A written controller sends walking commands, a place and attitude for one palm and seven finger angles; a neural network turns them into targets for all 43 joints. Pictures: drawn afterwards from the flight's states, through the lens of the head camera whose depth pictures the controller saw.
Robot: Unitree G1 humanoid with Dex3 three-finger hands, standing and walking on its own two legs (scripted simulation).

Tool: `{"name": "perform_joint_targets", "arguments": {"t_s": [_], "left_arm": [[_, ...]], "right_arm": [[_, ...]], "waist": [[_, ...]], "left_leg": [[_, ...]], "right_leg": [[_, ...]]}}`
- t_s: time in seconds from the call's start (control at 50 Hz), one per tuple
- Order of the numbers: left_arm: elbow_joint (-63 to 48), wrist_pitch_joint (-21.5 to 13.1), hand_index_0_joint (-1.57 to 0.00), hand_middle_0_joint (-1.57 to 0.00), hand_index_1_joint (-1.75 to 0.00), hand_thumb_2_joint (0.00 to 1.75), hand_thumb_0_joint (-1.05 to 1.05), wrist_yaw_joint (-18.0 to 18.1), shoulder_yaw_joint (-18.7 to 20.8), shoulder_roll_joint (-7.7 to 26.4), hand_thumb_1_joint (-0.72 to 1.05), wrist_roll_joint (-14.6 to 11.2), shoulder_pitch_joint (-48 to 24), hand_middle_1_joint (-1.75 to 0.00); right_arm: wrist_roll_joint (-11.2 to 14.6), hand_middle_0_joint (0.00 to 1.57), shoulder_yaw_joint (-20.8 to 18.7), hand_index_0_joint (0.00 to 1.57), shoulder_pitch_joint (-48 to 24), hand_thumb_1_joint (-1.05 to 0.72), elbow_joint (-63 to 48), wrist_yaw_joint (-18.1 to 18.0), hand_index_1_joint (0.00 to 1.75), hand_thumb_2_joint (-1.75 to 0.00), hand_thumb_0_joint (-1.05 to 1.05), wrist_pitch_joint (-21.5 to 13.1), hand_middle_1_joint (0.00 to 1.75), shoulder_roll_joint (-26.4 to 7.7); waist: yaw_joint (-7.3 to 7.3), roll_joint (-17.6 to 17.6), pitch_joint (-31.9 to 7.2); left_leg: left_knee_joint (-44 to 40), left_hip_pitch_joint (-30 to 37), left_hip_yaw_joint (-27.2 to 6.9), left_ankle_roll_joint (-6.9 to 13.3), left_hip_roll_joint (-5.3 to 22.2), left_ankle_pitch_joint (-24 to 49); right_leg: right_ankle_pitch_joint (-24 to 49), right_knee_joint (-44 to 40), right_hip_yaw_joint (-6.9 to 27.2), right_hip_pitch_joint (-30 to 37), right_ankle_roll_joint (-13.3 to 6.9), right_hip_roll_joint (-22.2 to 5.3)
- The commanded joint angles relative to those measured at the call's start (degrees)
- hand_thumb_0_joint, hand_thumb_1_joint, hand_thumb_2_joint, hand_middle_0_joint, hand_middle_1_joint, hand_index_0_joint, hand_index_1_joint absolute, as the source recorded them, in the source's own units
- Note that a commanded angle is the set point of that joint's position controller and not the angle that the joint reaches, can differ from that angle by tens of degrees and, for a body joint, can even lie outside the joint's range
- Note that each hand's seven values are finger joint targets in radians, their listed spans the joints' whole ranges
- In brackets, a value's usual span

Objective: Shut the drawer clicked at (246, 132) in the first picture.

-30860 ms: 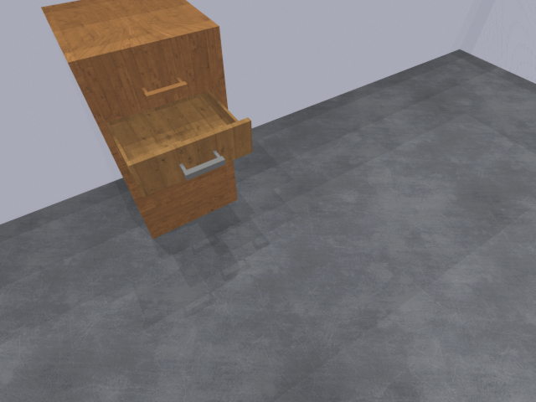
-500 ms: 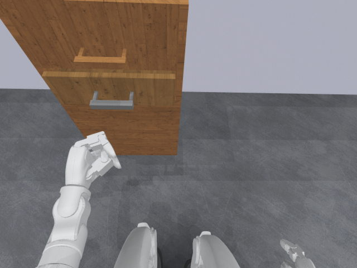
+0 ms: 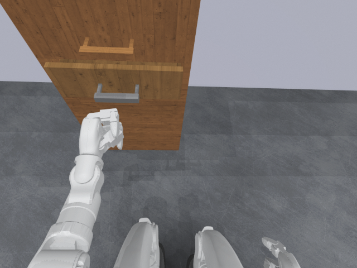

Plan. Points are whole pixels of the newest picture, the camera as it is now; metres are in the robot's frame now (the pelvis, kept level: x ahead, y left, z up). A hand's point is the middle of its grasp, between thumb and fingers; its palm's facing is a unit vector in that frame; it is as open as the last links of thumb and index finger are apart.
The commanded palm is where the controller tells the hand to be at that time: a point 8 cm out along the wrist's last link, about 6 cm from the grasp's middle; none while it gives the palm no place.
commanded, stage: raise the hand and make a fist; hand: left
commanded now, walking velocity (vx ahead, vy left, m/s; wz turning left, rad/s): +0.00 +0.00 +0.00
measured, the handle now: (117, 92) +0.59 +0.20 -0.08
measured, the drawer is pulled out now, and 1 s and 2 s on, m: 0.03 0.03 0.03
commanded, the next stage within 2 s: bring the fist close to the handle in 0.28 s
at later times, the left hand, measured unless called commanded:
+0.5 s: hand (123, 134) +0.40 +0.14 +0.01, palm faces +0.04 -1.00 -0.02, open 3.2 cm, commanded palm +0.38 +0.20 +0.01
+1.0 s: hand (127, 126) +0.45 +0.14 -0.04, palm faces +0.04 -1.00 -0.04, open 3.2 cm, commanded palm +0.43 +0.19 -0.04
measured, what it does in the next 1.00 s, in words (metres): lowers itself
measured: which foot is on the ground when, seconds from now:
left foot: down 0.00-1.00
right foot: down 0.00-1.00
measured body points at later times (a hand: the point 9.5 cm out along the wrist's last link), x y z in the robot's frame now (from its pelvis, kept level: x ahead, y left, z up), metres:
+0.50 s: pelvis +0.00 -0.02 +0.00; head +0.12 +0.00 +0.43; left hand +0.39 +0.19 +0.01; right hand +0.12 -0.27 -0.12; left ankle +0.06 +0.06 -0.60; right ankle +0.02 -0.10 -0.60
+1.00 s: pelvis -0.01 -0.03 -0.05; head +0.15 -0.01 +0.37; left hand +0.44 +0.20 -0.04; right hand +0.08 -0.29 -0.18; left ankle +0.06 +0.06 -0.60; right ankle +0.02 -0.10 -0.60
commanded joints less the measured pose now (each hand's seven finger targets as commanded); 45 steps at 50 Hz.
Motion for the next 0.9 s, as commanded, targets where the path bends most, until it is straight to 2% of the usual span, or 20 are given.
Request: {"name": "perform_joint_targets", "arguments": {"t_s": [0.0, 0.06, 0.14, 0.16, 0.2, 0.24, 0.26, 0.32, 0.36, 0.42, 0.44, 0.46, 0.5, 0.54, 0.62, 0.7, 0.72, 0.8, 0.86, 0.88], "left_arm": [[-12.61, -4.14, -1.4, -1.4, -1.6, 0.9, 0.0, -0.65, 1.35, 5.74, 0.9, -1.09, -12.65, -1.6], [-11.35, -3.7, -1.4, -1.4, -1.6, 0.9, 0.0, -0.56, 1.71, 6.49, 0.9, -0.98, -13.83, -1.6], [-13.36, -5.14, -1.4, -1.4, -1.6, 0.9, 0.0, 0.01, 2.46, 7.56, 0.9, -0.97, -15.39, -1.6], [-12.79, -5.35, -1.4, -1.4, -1.6, 0.9, 0.0, -0.03, 1.82, 6.71, 0.9, -1.19, -15.65, -1.6], [-12.42, -5.91, -1.4, -1.4, -1.6, 0.9, 0.0, -0.06, 2.74, 8.21, 0.9, -1.0, -16.39, -1.6], [-11.95, -6.08, -1.4, -1.4, -1.6, 0.9, 0.0, -0.41, 2.42, 7.58, 0.9, -1.11, -14.8, -1.6], [-11.17, -5.86, -1.4, -1.4, -1.6, 0.9, 0.0, -0.56, 3.03, 8.11, 0.9, -1.26, -13.65, -1.6], [-10.82, -5.23, -1.4, -1.4, -1.6, 0.9, 0.0, -1.24, 1.52, 6.97, 0.9, -1.37, -14.82, -1.6], [-10.66, -5.0, -1.4, -1.4, -1.6, 0.9, 0.0, -1.3, 3.21, 8.41, 0.9, -1.92, -13.6, -1.6], [-5.87, -5.55, -1.4, -1.4, -1.6, 0.9, 0.0, -1.53, 5.06, 10.27, 0.9, -1.94, -17.13, -1.6], [-5.66, -6.3, -1.4, -1.4, -1.6, 0.9, 0.0, -1.62, 6.38, 11.88, 0.9, -1.74, -17.98, -1.6], [-4.5, -6.72, -1.4, -1.4, -1.6, 0.9, 0.0, -2.12, 5.17, 10.34, 0.9, -1.75, -18.44, -1.6], [-4.78, -8.1, -1.4, -1.4, -1.6, 0.9, 0.0, -2.99, 6.81, 12.75, 0.9, -1.88, -20.78, -1.6], [-4.02, -8.88, -1.4, -1.4, -1.6, 0.9, 0.0, -3.97, 6.95, 13.1, 0.9, -1.96, -21.92, -1.6], [-2.89, -8.13, -1.4, -1.4, -1.6, 0.9, 0.0, -5.93, 5.3, 11.4, 0.9, -2.48, -23.3, -1.6], [-1.88, -6.98, -1.4, -1.4, -1.6, 0.9, 0.0, -5.95, 6.51, 12.48, 0.9, -2.81, -25.57, -1.6], [-2.38, -7.14, -1.4, -1.4, -1.6, 0.9, 0.0, -5.82, 8.04, 14.29, 0.9, -3.07, -26.31, -1.6], [-0.57, -7.51, -1.4, -1.4, -1.6, 0.9, 0.0, -5.05, 8.68, 15.07, 0.9, -2.07, -29.13, -1.6], [2.48, -7.72, -1.4, -1.4, -1.6, 0.9, 0.0, -5.06, 11.33, 18.27, 0.9, -1.59, -29.22, -1.6], [3.44, -7.67, -1.4, -1.4, -1.6, 0.9, 0.0, -5.2, 11.4, 18.71, 0.9, -1.48, -30.21, -1.6]], "right_arm": [[0.66, 0.2, -4.47, 0.2, 4.31, -0.9, -5.83, -0.26, 0.3, -0.9, 0.0, -0.88, 0.3, -10.3], [0.86, 0.2, -4.3, 0.2, 4.42, -0.9, -5.53, -0.44, 0.3, -0.9, 0.0, -0.28, 0.3, -10.39], [0.77, 0.2, -4.37, 0.2, 4.61, -0.9, -5.3, -0.72, 0.3, -0.9, 0.0, -0.69, 0.3, -10.25], [0.77, 0.2, -4.28, 0.2, 4.61, -0.9, -4.99, -0.67, 0.3, -0.9, 0.0, -0.71, 0.3, -10.08], [0.7, 0.2, -4.32, 0.2, 4.85, -0.9, -4.59, -0.8, 0.3, -0.9, 0.0, -0.81, 0.3, -10.38], [0.65, 0.2, -4.36, 0.2, 4.77, -0.9, -4.52, -0.68, 0.3, -0.9, 0.0, -0.93, 0.3, -10.24], [0.69, 0.2, -4.34, 0.2, 4.93, -0.9, -4.54, -0.63, 0.3, -0.9, 0.0, -0.85, 0.3, -10.37], [0.89, 0.2, -4.27, 0.2, 4.92, -0.9, -4.82, -0.65, 0.3, -0.9, 0.0, -0.71, 0.3, -10.13], [0.96, 0.2, -4.24, 0.2, 4.54, -0.9, -5.0, -0.72, 0.3, -0.9, 0.0, -0.61, 0.3, -10.25], [0.79, 0.2, -3.74, 0.2, 4.63, -0.9, -4.06, -1.27, 0.3, -0.9, 0.0, -0.85, 0.3, -9.82], [0.67, 0.2, -3.71, 0.2, 4.46, -0.9, -4.07, -1.36, 0.3, -0.9, 0.0, -1.0, 0.3, -9.83], [0.59, 0.2, -3.59, 0.2, 4.36, -0.9, -4.03, -1.26, 0.3, -0.9, 0.0, -1.12, 0.3, -9.46], [0.35, 0.2, -3.66, 0.2, 4.26, -0.9, -3.83, -1.28, 0.3, -0.9, 0.0, -1.45, 0.3, -9.62], [0.16, 0.2, -3.71, 0.2, 4.51, -0.9, -3.44, -1.15, 0.3, -0.9, 0.0, -1.59, 0.3, -9.75], [0.28, 0.2, -3.9, 0.2, 4.89, -0.9, -3.49, -0.89, 0.3, -0.9, 0.0, -1.25, 0.3, -9.9], [0.3, 0.2, -4.05, 0.2, 5.23, -0.9, -2.99, -0.98, 0.3, -0.9, 0.0, -0.72, 0.3, -10.25], [0.19, 0.2, -4.01, 0.2, 5.5, -0.9, -3.06, -1.11, 0.3, -0.9, 0.0, -0.76, 0.3, -10.47], [-0.13, 0.2, -3.82, 0.2, 5.63, -0.9, -2.64, -1.07, 0.3, -0.9, 0.0, -0.27, 0.3, -10.06], [-0.41, 0.2, -3.55, 0.2, 6.2, -0.9, -2.65, -1.1, 0.3, -0.9, 0.0, 0.12, 0.3, -10.08], [-0.47, 0.2, -3.41, 0.2, 6.22, -0.9, -2.68, -1.11, 0.3, -0.9, 0.0, 0.33, 0.3, -10.14]], "waist": [[-0.21, 1.78, -26.63], [-0.92, 0.52, -23.14], [-0.49, 2.58, -24.9], [-1.03, 2.13, -23.87], [-1.34, 0.6, -23.76], [-0.87, 2.66, -24.53], [-0.61, 1.86, -24.11], [-1.33, 2.11, -23.1], [-0.83, 0.72, -23.59], [-2.25, -2.63, -19.98], [-1.82, -1.61, -20.92], [-2.14, -1.14, -21.11], [-1.86, 0.54, -23.26], [-2.12, 2.26, -25.35], [-2.74, 4.13, -27.43], [-3.02, 2.65, -29.27], [-2.79, 2.23, -30.06], [-3.18, 2.2, -29.7], [-2.85, 1.31, -30.0], [-3.32, 0.98, -29.35]], "left_leg": [[-11.87, 32.17, -12.98, -5.82, 1.09, 16.78], [-12.25, 28.84, -12.5, -5.42, 0.83, 13.5], [-11.87, 29.09, -11.74, -5.2, 0.48, 13.04], [-11.82, 28.78, -11.72, -5.13, 0.49, 12.49], [-11.39, 27.61, -11.52, -4.92, 0.46, 12.17], [-11.17, 28.25, -11.04, -4.96, 0.3, 13.34], [-11.32, 27.96, -11.0, -5.0, 0.32, 13.58], [-11.01, 27.07, -10.57, -4.71, 0.2, 13.64], [-10.58, 25.57, -9.77, -4.47, -0.06, 12.83], [-8.07, 18.1, -8.49, -3.72, -0.65, 10.57], [-7.25, 17.15, -8.12, -3.81, -0.69, 10.62], [-6.58, 16.67, -7.92, -3.74, -0.85, 10.55], [-4.9, 15.97, -7.8, -3.84, -0.83, 11.03], [-3.57, 16.79, -8.04, -3.87, -0.69, 12.96], [-2.14, 18.55, -8.94, -3.91, -0.47, 16.03], [-0.45, 16.56, -9.03, -3.71, -0.45, 15.89], [0.13, 15.88, -9.14, -3.58, -0.5, 16.57], [1.76, 12.32, -8.78, -3.48, -0.55, 14.3], [3.54, 7.79, -8.39, -3.36, -0.62, 13.77], [4.07, 6.26, -8.36, -3.27, -0.57, 12.92]], "right_leg": [[14.7, -9.6, 4.19, 1.85, 0.86, 0.92], [12.98, -10.14, 4.36, 1.93, 0.99, 0.95], [12.56, -10.4, 5.02, 2.77, 0.91, 0.89], [12.31, -10.66, 4.97, 2.43, 0.98, 0.9], [12.23, -10.67, 5.22, 2.94, 1.09, 0.93], [13.02, -10.67, 5.38, 3.05, 1.01, 0.9], [13.31, -10.79, 5.39, 3.58, 0.96, 0.96], [13.71, -10.93, 5.54, 3.7, 1.0, 0.95], [13.63, -11.59, 6.27, 5.32, 1.25, 0.88], [13.12, -11.37, 7.6, 6.13, 1.63, 0.79], [13.21, -10.78, 8.02, 6.37, 1.63, 0.58], [13.22, -10.6, 8.3, 5.97, 1.66, 0.57], [13.41, -9.54, 9.05, 5.78, 1.51, 0.53], [15.07, -8.11, 8.85, 4.35, 1.44, 0.64], [17.2, -6.04, 7.98, 1.38, 1.29, 0.95], [17.11, -5.1, 7.96, 1.02, 1.51, 0.97], [17.77, -4.34, 7.99, 1.44, 1.45, 1.13], [15.61, -3.78, 8.68, 0.35, 1.66, 1.09], [15.74, -2.76, 9.75, 1.52, 1.68, 1.02], [15.09, -2.68, 10.05, 1.23, 1.73, 1.0]]}}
